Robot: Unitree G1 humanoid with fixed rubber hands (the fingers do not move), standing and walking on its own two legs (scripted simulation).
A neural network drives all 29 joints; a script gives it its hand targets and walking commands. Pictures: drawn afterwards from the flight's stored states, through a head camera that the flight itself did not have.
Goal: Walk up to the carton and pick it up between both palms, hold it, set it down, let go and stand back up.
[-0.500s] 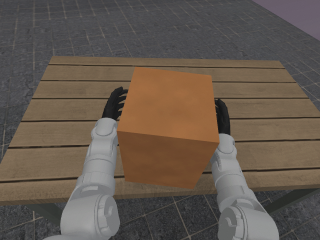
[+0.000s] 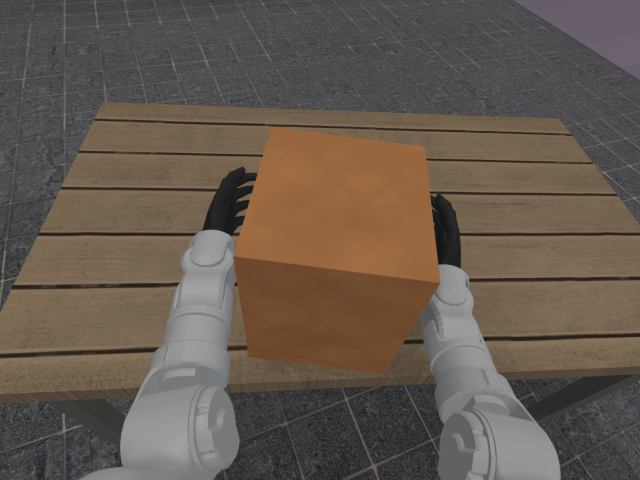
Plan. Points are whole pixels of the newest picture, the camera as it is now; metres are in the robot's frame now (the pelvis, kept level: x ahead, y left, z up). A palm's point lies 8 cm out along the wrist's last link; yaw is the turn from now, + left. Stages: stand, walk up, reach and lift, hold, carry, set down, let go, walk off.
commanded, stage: reach and lift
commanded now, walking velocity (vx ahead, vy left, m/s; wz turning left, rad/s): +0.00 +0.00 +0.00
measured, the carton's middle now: (331, 258) +0.38 -0.02 +0.04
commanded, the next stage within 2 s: none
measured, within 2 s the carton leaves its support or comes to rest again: leaves its support in 0.32 s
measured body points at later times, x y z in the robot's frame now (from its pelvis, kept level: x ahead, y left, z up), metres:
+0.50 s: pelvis -0.01 -0.01 +0.00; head -0.01 +0.03 +0.45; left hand +0.41 +0.13 +0.10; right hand +0.37 -0.16 +0.09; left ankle -0.03 +0.10 -0.75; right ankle +0.00 -0.12 -0.75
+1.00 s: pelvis -0.01 -0.01 +0.00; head -0.02 +0.02 +0.45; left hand +0.41 +0.13 +0.13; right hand +0.38 -0.17 +0.12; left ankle -0.02 +0.10 -0.75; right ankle +0.00 -0.12 -0.75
